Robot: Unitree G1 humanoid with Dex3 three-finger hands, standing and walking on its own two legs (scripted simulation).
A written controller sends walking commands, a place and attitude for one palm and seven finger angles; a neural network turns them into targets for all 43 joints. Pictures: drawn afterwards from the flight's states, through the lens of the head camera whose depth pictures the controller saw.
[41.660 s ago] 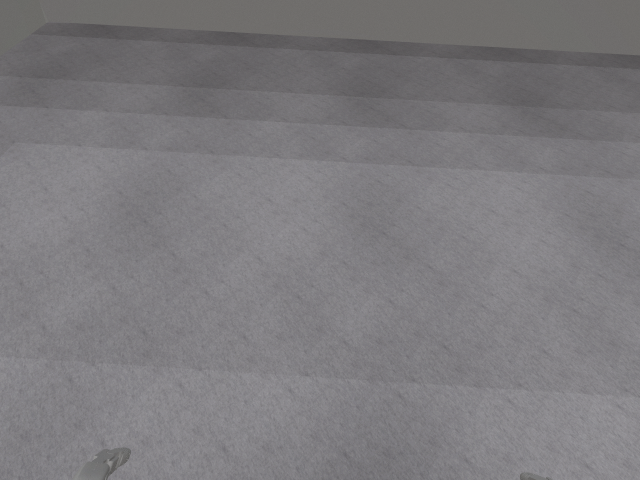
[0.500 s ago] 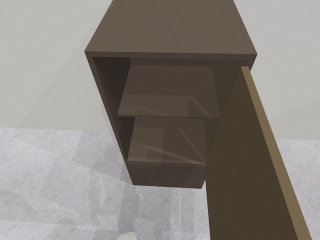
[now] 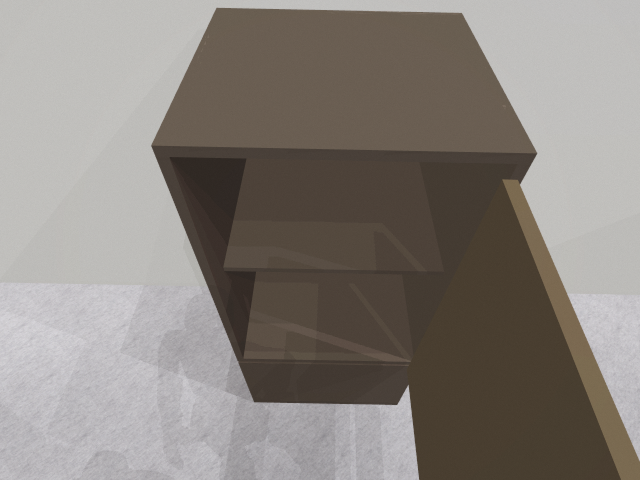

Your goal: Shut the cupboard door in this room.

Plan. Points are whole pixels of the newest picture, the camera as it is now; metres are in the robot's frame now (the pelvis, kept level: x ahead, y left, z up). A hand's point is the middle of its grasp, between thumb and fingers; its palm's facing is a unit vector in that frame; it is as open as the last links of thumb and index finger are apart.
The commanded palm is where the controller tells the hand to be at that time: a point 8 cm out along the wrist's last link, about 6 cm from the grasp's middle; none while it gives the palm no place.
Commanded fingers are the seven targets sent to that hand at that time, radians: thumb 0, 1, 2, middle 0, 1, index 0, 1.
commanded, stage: stand and wait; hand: left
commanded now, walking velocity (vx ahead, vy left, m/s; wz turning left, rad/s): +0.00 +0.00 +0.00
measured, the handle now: out of the picture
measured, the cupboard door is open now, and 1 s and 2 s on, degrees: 89 91 92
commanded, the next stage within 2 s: turn or walk to find it in 0.90 s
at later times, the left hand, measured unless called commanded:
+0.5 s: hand out of the picture -0.03 +0.13 -0.17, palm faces +0.06 -0.98 -0.17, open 7.3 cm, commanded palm none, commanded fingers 0.00 0.90 0.90 -0.20 -0.30 -0.20 -0.30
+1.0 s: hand out of the picture -0.05 +0.12 -0.17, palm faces +0.08 -0.98 -0.17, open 7.4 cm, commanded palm none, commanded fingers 0.00 0.90 0.90 -0.20 -0.30 -0.20 -0.30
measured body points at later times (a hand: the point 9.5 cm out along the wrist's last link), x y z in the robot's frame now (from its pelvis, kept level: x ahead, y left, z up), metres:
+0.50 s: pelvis +0.00 -0.02 +0.00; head +0.02 -0.02 +0.45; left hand -0.03 +0.19 -0.16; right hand -0.01 -0.23 -0.16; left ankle -0.04 +0.11 -0.74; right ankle -0.08 -0.10 -0.74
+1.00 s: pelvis -0.01 -0.03 +0.00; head +0.02 -0.04 +0.45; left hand -0.05 +0.17 -0.16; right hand -0.03 -0.24 -0.17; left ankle -0.04 +0.11 -0.74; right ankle -0.08 -0.10 -0.74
